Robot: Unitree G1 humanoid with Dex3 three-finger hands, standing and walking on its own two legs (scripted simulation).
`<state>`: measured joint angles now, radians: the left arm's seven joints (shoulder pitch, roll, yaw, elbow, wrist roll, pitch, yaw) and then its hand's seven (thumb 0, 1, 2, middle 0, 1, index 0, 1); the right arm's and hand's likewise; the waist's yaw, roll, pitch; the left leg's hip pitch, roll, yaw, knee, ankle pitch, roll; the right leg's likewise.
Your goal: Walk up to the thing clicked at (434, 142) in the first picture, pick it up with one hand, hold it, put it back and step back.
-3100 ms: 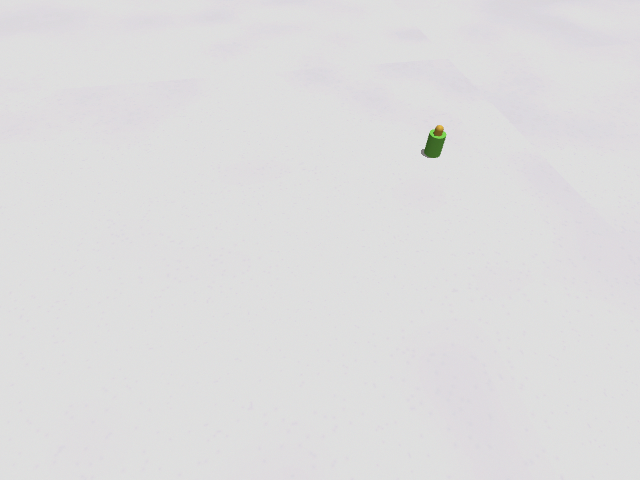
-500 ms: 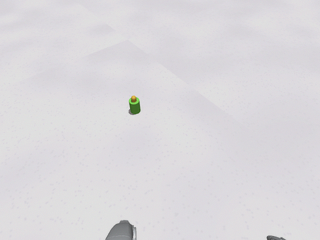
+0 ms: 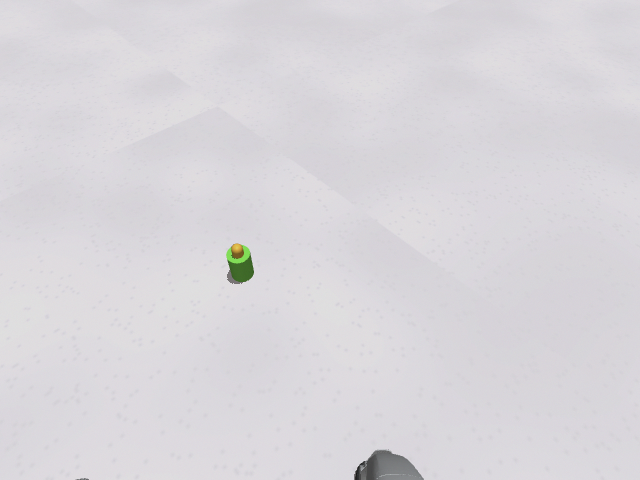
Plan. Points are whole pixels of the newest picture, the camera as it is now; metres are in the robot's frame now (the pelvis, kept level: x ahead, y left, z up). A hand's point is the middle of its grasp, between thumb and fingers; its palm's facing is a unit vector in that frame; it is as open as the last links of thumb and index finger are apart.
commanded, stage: walk up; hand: left
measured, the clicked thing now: (239, 259) +0.93 +0.25 -0.68
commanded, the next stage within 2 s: none
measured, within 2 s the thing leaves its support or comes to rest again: neither
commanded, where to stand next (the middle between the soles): +0.59 +0.02 m, yaw +1 degrees
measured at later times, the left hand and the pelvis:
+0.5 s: hand (107, 445) +0.21 +0.30 -0.15, palm faces +0.04 -0.93 -0.38, open 7.4 cm; pelvis +0.21 +0.01 -0.01, yaw +3 degrees
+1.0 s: hand (152, 297) +0.43 +0.28 -0.12, palm faces +0.04 -0.90 -0.42, open 7.4 cm; pelvis +0.38 -0.01 -0.01, yaw +3 degrees
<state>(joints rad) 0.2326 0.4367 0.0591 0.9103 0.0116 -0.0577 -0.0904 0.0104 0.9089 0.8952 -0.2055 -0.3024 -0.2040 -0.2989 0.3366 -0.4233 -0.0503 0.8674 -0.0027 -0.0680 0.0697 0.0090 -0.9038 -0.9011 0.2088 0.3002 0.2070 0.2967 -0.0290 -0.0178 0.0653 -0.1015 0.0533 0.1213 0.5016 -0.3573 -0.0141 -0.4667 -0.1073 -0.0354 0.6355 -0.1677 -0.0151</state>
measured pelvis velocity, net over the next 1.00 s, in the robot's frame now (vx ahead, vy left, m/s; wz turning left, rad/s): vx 0.38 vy -0.01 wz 0.06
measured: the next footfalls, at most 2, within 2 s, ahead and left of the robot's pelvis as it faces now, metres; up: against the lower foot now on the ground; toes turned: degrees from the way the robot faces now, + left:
right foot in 0.04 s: +0.18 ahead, -0.14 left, +0.00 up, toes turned -5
left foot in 0.48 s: +0.33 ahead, +0.15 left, +0.00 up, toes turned +8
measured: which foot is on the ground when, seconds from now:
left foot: down 0.00-0.06, up 0.08-0.46, down 0.48-0.88, up 0.90-1.00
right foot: up 0.00-0.02, down 0.04-0.48, up 0.50-0.86, down 0.88-1.00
